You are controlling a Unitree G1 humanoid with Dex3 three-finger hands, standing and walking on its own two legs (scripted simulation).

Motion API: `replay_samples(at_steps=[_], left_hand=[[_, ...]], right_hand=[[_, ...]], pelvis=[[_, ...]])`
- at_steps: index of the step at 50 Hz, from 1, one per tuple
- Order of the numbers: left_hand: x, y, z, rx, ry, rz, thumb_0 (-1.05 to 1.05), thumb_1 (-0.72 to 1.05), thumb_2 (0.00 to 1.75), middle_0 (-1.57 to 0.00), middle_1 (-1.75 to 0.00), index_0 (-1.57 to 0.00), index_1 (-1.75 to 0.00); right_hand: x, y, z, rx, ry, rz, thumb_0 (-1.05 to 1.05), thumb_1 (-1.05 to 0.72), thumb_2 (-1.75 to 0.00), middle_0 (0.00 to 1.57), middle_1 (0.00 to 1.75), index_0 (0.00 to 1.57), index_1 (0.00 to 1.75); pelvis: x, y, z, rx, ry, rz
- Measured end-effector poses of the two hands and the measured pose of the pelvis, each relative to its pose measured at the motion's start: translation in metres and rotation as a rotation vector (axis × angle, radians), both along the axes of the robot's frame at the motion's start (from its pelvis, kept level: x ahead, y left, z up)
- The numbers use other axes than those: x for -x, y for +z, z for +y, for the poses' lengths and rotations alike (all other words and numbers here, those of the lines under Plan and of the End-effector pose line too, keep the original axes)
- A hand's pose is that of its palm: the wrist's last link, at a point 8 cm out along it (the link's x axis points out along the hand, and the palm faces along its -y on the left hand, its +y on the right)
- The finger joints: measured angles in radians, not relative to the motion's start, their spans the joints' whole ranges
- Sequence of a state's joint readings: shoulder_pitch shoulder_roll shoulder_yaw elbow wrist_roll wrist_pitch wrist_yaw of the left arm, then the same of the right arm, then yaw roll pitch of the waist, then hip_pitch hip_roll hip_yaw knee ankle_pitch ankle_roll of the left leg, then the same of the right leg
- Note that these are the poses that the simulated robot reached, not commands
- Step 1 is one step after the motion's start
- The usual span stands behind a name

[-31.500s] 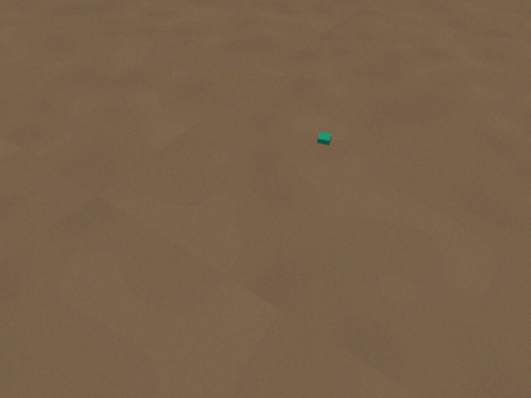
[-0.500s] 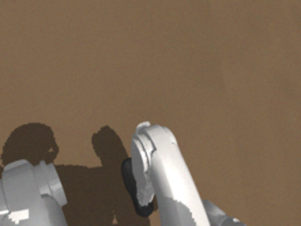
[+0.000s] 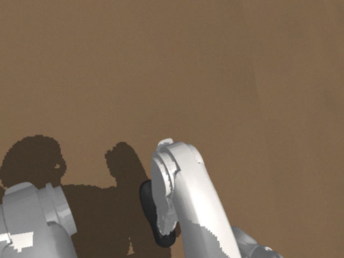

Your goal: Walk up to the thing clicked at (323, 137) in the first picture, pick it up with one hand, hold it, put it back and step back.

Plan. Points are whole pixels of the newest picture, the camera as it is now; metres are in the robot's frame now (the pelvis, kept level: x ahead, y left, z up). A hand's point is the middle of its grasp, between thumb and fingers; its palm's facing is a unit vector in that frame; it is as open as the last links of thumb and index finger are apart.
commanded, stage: open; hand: left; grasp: from above
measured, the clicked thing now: out of the picture +0.42 +0.35 -0.27
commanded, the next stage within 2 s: withdraw in 0.10 s
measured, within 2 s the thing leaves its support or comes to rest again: neither
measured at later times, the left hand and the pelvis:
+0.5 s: hand out of the picture +0.45 +0.36 -0.18, palm faces -0.23 -0.12 -0.96, open 13.0 cm; pelvis +0.00 +0.00 +0.01, yaw +1 degrees
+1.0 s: hand out of the picture +0.39 +0.34 -0.12, palm faces -0.51 -0.15 -0.84, open 12.6 cm; pelvis -0.02 -0.02 +0.05, yaw +6 degrees
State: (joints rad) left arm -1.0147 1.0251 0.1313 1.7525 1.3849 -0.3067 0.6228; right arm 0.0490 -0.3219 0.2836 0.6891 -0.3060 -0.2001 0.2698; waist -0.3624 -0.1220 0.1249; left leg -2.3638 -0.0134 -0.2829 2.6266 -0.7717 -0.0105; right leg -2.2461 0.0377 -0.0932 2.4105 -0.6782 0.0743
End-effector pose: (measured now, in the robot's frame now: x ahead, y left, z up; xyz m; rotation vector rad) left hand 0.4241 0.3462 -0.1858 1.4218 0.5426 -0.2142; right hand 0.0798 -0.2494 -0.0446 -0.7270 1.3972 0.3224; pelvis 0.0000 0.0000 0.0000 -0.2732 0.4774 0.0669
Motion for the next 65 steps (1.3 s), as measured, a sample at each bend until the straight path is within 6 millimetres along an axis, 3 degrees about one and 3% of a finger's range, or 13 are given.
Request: replay_samples(at_steps=[13, 18, 22, 27, 32, 37, 44, 52, 57, 65], left_hand=[[0.001, 0.002, 0.0, 0.005, -0.006, 0.014, 0.0, -0.26, 0.78, -0.28, -0.83, -0.29, -0.82], [-0.005, 0.012, 0.002, 0.002, -0.008, -0.041, 0.0, -0.29, 0.81, -0.26, -0.85, -0.27, -0.84], [-0.016, 0.037, 0.011, -0.027, 0.024, -0.156, 0.0, -0.32, 0.82, -0.25, -0.85, -0.26, -0.84], [-0.021, 0.09, 0.028, -0.087, 0.109, -0.247, 0.0, -0.32, 0.84, -0.25, -0.84, -0.25, -0.84], [-0.013, 0.137, 0.041, -0.147, 0.172, -0.14, 0.0, -0.32, 0.85, -0.24, -0.84, -0.25, -0.83], [-0.001, 0.162, 0.033, -0.121, 0.144, 0.025, 0.0, -0.32, 0.85, -0.25, -0.84, -0.25, -0.84], [0.017, 0.152, 0.006, 0.007, 0.029, 0.119, 0.0, -0.29, 0.84, -0.28, -0.82, -0.28, -0.82], [0.027, 0.114, 0.003, 0.027, -0.076, 0.027, 0.0, -0.27, 0.82, -0.31, -0.79, -0.3, -0.79], [0.017, 0.104, 0.007, -0.022, -0.069, -0.079, 0.0, -0.26, 0.8, -0.31, -0.78, -0.31, -0.78], [-0.01, 0.123, 0.025, -0.109, 0.062, -0.118, 0.0, -0.21, 0.78, -0.32, -0.74, -0.33, -0.74]], right_hand=[[0.009, -0.001, -0.002, 0.004, -0.021, 0.011, 0.0, -0.91, -0.9, 0.21, 0.3, 0.2, 0.3], [0.013, 0.001, -0.004, 0.01, -0.033, 0.013, 0.0, -0.91, -0.9, 0.21, 0.3, 0.2, 0.3], [0.013, 0.003, -0.006, 0.003, -0.067, -0.001, 0.0, -0.91, -0.9, 0.21, 0.3, 0.21, 0.3], [0.002, 0.001, -0.008, -0.039, -0.14, -0.038, 0.0, -0.91, -0.9, 0.21, 0.3, 0.21, 0.3], [-0.016, -0.001, -0.01, -0.091, -0.206, -0.087, 0.0, -0.91, -0.9, 0.21, 0.3, 0.2, 0.3], [-0.025, 0.004, -0.013, -0.102, -0.234, -0.11, 0.0, -0.91, -0.9, 0.2, 0.3, 0.2, 0.3], [-0.016, 0.019, -0.03, -0.011, -0.219, -0.099, 0.0, -0.91, -0.9, 0.2, 0.3, 0.2, 0.3], [0.002, 0.017, -0.046, 0.11, -0.192, -0.054, 0.0, -0.91, -0.9, 0.2, 0.3, 0.2, 0.3], [0.01, 0.007, -0.04, 0.119, -0.209, -0.053, 0.0, -0.91, -0.89, 0.2, 0.3, 0.2, 0.3], [0.018, -0.007, -0.02, 0.045, -0.265, -0.053, 0.0, -0.9, -0.89, 0.21, 0.3, 0.2, 0.3]], pelvis=[[0.002, 0.0, -0.001, -0.006, 0.0, -0.005], [0.002, 0.0, -0.002, -0.008, 0.002, -0.002], [0.0, 0.002, -0.002, -0.01, 0.004, 0.02], [-0.004, 0.011, -0.002, -0.016, 0.014, 0.078], [0.0, 0.029, -0.002, -0.041, 0.034, 0.116], [0.009, 0.05, -0.004, -0.068, 0.059, 0.112], [0.019, 0.062, -0.012, -0.086, 0.068, 0.094], [0.021, 0.038, -0.016, -0.083, 0.062, 0.063], [0.019, 0.026, -0.014, -0.077, 0.057, 0.064], [0.012, 0.025, -0.008, -0.067, 0.053, 0.118]])
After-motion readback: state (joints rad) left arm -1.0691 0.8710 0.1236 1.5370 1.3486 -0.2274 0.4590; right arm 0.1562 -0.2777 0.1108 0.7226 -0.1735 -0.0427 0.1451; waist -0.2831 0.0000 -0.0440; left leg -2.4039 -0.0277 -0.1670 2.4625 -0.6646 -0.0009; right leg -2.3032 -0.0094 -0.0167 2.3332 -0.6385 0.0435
